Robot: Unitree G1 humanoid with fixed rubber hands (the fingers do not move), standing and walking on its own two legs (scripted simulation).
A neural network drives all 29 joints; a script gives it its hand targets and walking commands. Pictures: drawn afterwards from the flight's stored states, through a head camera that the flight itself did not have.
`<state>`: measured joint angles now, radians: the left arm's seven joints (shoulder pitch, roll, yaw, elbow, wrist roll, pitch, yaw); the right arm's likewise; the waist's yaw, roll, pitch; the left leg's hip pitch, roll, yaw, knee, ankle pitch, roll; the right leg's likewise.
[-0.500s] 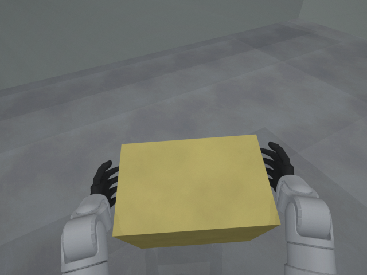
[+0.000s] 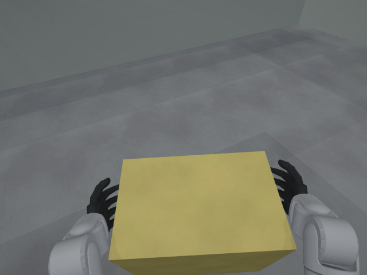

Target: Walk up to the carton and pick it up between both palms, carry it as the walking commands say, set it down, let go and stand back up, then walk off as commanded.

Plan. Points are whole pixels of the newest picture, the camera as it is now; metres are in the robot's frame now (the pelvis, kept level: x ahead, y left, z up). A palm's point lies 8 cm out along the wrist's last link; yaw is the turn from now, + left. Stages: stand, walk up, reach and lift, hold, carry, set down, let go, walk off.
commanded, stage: carry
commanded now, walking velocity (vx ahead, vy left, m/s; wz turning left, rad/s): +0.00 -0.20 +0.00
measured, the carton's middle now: (197, 220) +0.24 -0.01 +0.02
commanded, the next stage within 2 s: none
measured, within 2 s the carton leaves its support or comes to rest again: neither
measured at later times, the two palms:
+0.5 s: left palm (163, 229) +0.19 +0.06 +0.08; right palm (362, 215) +0.20 -0.31 +0.09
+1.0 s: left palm (231, 237) +0.17 -0.06 +0.09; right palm out of the picture +0.18 -0.43 +0.10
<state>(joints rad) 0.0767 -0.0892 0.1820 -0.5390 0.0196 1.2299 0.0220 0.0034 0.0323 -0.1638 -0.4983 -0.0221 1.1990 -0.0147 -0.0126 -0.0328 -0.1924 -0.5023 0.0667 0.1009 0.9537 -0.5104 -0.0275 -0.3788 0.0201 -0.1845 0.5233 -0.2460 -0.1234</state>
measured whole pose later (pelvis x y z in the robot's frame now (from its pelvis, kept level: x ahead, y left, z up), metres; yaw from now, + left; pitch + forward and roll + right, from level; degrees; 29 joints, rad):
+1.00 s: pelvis -0.05 -0.25 +0.00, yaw +0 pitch +5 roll -1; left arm 0.07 -0.07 0.20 -0.59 0.00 1.19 0.01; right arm 0.03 0.11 -0.18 -0.56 -0.05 1.14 0.00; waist 0.00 0.00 -0.13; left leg -0.37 0.19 0.13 0.51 -0.21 -0.08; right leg -0.49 -0.08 -0.04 0.76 -0.36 0.05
